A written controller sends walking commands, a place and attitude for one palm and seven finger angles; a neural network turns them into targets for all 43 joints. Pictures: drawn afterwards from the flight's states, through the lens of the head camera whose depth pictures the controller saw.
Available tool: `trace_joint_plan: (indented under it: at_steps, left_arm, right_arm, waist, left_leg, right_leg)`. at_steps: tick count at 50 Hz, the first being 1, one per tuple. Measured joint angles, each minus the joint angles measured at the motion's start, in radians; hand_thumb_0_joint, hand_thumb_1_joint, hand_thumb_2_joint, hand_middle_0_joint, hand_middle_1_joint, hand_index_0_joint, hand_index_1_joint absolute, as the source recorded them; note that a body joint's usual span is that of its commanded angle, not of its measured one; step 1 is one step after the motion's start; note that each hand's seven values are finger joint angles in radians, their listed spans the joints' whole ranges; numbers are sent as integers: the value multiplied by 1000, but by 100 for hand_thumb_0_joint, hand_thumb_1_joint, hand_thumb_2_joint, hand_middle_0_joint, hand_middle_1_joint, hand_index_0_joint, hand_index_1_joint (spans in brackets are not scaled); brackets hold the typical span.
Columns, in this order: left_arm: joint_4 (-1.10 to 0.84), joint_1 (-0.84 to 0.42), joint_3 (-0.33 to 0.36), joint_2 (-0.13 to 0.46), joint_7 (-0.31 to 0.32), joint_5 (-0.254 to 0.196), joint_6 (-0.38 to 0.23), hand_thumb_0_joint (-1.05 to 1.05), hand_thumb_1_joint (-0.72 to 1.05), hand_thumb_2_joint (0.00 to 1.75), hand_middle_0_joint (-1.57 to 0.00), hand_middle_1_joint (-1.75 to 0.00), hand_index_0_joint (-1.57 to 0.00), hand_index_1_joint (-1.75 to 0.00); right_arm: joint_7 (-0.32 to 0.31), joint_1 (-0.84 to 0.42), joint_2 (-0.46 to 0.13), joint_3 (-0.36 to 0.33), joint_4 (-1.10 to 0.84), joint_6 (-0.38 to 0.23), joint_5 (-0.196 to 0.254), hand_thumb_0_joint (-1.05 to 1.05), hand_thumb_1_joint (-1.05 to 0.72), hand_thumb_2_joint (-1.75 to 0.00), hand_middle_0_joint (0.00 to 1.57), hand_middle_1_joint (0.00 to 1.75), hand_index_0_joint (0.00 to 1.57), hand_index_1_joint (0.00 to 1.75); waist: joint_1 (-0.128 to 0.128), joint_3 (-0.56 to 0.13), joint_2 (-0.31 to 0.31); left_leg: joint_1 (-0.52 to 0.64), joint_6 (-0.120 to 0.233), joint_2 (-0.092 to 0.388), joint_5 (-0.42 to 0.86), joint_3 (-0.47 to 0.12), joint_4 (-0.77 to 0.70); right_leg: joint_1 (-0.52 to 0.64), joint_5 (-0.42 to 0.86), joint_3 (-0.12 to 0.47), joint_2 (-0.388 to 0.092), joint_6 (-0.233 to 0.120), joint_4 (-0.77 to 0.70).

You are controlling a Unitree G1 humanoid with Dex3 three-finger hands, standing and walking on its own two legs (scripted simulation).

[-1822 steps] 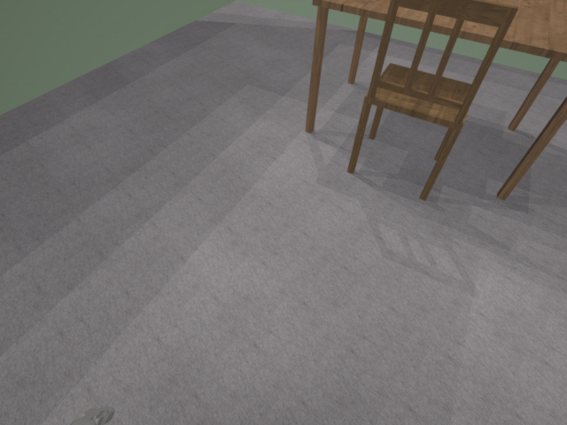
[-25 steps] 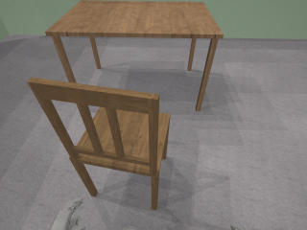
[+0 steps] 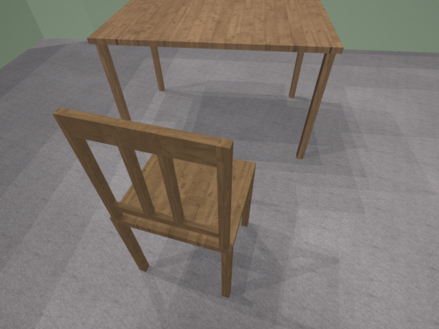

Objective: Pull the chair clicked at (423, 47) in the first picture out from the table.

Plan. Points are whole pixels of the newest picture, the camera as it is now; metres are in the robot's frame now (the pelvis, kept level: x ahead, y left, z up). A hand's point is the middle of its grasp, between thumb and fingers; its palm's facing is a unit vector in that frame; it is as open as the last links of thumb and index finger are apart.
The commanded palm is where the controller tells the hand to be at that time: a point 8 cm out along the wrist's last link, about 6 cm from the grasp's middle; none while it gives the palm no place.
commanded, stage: let the arm hang, fingers relaxed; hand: left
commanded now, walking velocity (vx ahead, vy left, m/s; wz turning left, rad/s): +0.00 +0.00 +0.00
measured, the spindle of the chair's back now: (139, 183) +0.48 +0.26 -0.08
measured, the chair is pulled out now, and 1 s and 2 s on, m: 0.64 0.64 0.64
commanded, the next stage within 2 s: look to check the result in 0.40 s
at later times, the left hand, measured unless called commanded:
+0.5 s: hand out of the picture -0.02 +0.15 -0.17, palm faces +0.05 -0.98 -0.18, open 7.4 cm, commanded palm none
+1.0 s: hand out of the picture -0.03 +0.14 -0.17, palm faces +0.06 -0.98 -0.17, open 7.4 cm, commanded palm none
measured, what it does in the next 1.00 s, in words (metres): stands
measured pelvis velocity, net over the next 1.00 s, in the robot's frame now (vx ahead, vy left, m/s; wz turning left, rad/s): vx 0.00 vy -0.01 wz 0.00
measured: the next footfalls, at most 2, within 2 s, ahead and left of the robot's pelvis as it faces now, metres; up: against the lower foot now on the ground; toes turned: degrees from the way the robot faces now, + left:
none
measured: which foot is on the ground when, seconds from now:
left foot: down 0.00-1.00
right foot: down 0.00-1.00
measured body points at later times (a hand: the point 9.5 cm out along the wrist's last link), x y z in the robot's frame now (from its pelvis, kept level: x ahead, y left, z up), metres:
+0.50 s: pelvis +0.00 -0.02 +0.00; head +0.01 -0.01 +0.45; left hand -0.02 +0.20 -0.16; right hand -0.02 -0.23 -0.16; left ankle +0.10 +0.13 -0.72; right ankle -0.09 -0.12 -0.73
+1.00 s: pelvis +0.00 -0.01 +0.00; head +0.01 -0.01 +0.45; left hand -0.04 +0.20 -0.16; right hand +0.00 -0.24 -0.16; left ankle +0.10 +0.13 -0.72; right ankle -0.09 -0.12 -0.73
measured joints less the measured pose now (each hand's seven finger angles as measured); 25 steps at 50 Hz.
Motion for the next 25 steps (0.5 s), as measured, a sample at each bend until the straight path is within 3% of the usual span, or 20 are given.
trace_joint_plan:
  at_steps: [5,11,25]
  left_arm:
    - [-31,-63,-15,-60,0,-1,-28,1,91,90,-20,-30,-20,-30]
    - [-41,-105,-20,-97,-1,1,-28,0,91,90,-20,-30,-20,-30]
    - [-48,-132,9,-53,6,0,-21,1,91,90,-20,-30,-20,-30]
  right_arm:
    - [-3,-31,3,0,15,-1,-2,2,-93,-90,20,30,20,30]
    - [-2,-34,10,-6,24,-5,-1,1,-92,-90,20,30,20,30]
    - [-12,-25,34,-6,30,-5,-2,0,-91,-90,20,30,20,30]
  waist:
    - [1,7,-2]
    - [-16,1,-29]
    - [-21,45,-24]
  left_leg:
    - [10,-3,3,29,-6,-38]
    - [20,-15,17,9,-11,-17]
    - [17,-21,28,11,-21,-20]
  right_leg:
    - [-2,13,-5,4,-8,-11]
    - [18,7,-6,19,-19,-12]
    - [24,19,-11,33,-26,-34]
